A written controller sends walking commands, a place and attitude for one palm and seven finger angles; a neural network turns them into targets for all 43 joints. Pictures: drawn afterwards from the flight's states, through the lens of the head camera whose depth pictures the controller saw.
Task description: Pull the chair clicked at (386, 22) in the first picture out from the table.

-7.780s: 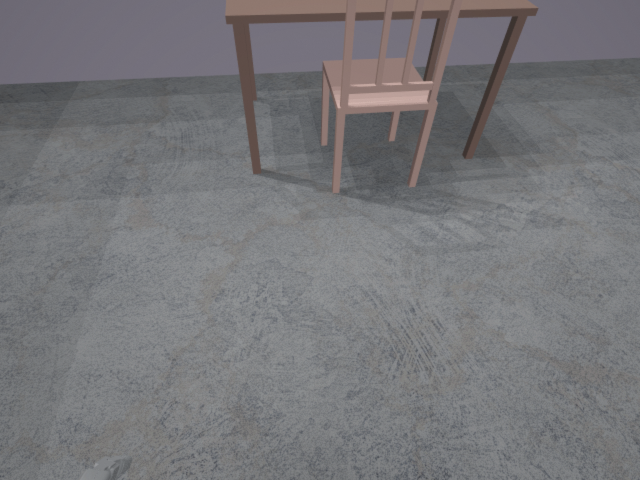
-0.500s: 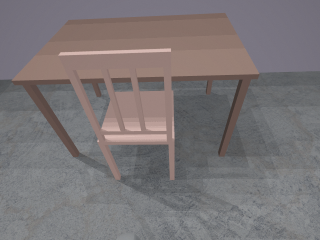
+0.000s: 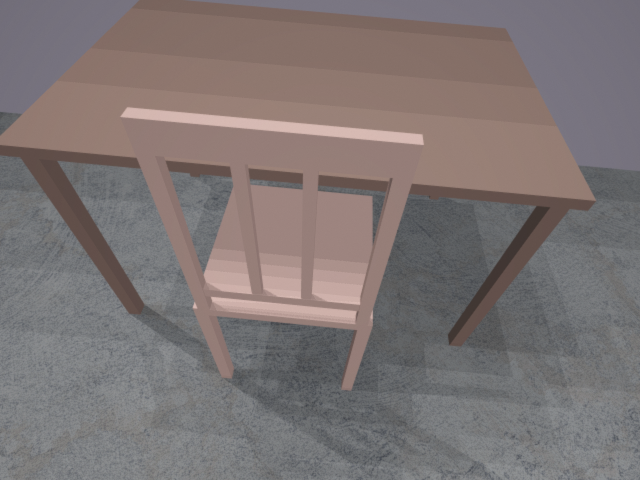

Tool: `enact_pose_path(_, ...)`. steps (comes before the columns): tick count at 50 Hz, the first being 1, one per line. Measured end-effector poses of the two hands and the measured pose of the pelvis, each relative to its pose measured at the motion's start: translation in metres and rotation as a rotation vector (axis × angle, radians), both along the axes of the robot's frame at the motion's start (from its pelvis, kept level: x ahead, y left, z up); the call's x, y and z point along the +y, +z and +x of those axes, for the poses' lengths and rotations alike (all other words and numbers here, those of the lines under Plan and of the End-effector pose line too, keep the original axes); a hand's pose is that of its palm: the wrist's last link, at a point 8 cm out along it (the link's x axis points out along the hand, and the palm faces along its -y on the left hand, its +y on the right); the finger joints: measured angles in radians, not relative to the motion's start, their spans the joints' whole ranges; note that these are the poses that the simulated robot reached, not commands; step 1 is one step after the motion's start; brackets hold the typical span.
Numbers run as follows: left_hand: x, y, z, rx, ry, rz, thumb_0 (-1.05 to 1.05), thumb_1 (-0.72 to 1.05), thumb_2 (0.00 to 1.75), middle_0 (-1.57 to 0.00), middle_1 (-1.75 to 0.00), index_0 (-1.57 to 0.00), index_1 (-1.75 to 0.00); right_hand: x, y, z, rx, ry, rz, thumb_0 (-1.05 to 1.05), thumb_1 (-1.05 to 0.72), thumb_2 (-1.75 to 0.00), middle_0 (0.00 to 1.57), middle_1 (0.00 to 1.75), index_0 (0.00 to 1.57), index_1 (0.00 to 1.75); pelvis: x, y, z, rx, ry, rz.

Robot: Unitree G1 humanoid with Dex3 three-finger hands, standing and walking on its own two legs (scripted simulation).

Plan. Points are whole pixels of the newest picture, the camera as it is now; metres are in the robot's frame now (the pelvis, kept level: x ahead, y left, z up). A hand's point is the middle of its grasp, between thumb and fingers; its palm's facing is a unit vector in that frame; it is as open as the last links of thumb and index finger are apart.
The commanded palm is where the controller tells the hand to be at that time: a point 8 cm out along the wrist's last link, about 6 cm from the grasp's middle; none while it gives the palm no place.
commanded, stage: come to a stop and stand still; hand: left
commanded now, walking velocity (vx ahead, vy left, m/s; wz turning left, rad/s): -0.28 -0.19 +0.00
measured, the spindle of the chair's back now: (249, 238) +0.49 +0.17 -0.06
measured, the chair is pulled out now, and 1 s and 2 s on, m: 0.00 0.00 0.00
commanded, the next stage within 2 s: look again from close up in 0.96 s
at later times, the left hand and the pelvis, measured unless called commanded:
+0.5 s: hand out of the picture +0.08 +0.15 -0.16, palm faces -0.01 -0.96 -0.26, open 7.3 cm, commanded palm none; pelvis +0.02 -0.03 +0.00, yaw +0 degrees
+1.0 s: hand out of the picture -0.03 +0.18 -0.17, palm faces +0.04 -0.98 -0.21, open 7.3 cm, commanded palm none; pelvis -0.01 +0.00 +0.01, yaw -1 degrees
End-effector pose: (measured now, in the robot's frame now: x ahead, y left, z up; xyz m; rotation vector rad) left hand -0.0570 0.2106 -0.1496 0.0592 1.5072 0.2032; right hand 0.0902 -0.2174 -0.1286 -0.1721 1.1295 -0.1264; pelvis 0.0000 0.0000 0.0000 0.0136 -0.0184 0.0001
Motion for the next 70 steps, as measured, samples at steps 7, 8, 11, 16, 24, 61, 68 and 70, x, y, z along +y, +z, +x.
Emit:
enact_pose_path(7,0.019,0.008,0.109,-0.203,-0.066,0.052,0.0,0.91,0.9,-0.2,-0.3,-0.2,-0.3,-0.009,0.003,-0.013,0.114,-0.02,-0.034,-0.02,-0.94,-0.89,0.2,0.3,0.2,0.3,0.001,0.007,0.022,0.0,0.012,-0.002)
enact_pose_path(8,0.019,0.01,0.119,-0.217,-0.076,0.056,0.0,0.91,0.9,-0.2,-0.3,-0.2,-0.3,-0.01,0.002,-0.016,0.128,-0.029,-0.031,-0.01,-0.94,-0.89,0.2,0.3,0.2,0.3,0.0,0.007,0.025,-0.002,0.011,-0.002)
enact_pose_path(11,0.015,0.014,0.141,-0.235,-0.106,0.068,0.0,0.92,0.9,-0.2,-0.3,-0.2,-0.3,-0.014,-0.004,-0.024,0.16,-0.062,-0.015,-0.01,-0.94,-0.89,0.2,0.3,0.2,0.3,-0.005,0.006,0.031,-0.004,0.003,-0.001)
enact_pose_path(16,0.004,0.016,0.155,-0.236,-0.142,0.105,0.0,0.91,0.9,-0.2,-0.3,-0.2,-0.3,-0.027,-0.02,-0.04,0.213,-0.107,0.027,0.0,-0.93,-0.89,0.2,0.3,0.2,0.3,-0.022,0.0,0.036,0.001,-0.016,0.013)
enact_pose_path(24,-0.015,0.024,0.139,-0.199,-0.155,0.109,0.01,0.91,0.9,-0.2,-0.3,-0.21,-0.3,-0.04,-0.025,-0.066,0.296,-0.131,0.057,0.0,-0.92,-0.89,0.2,0.3,0.2,0.3,-0.033,0.004,0.027,0.011,-0.008,0.007)
enact_pose_path(61,-0.003,0.014,0.013,-0.017,-0.067,0.042,0.01,0.91,0.9,-0.2,-0.3,-0.21,-0.3,0.005,-0.024,-0.097,0.229,-0.054,0.074,0.0,-0.91,-0.89,0.2,0.3,0.2,0.3,-0.002,0.002,0.0,-0.007,0.001,-0.009)
enact_pose_path(68,-0.002,0.016,0.048,-0.119,-0.088,0.057,0.01,0.91,0.9,-0.2,-0.3,-0.2,-0.3,0.004,-0.027,-0.091,0.198,-0.053,0.085,0.01,-0.93,-0.89,0.2,0.3,0.2,0.3,-0.005,0.002,0.004,-0.019,-0.002,-0.002)
enact_pose_path(70,0.0,0.017,0.055,-0.131,-0.099,0.07,0.01,0.92,0.9,-0.2,-0.3,-0.21,-0.3,0.003,-0.026,-0.093,0.199,-0.056,0.087,0.01,-0.93,-0.89,0.2,0.3,0.2,0.3,-0.007,0.002,0.004,-0.019,-0.005,0.0)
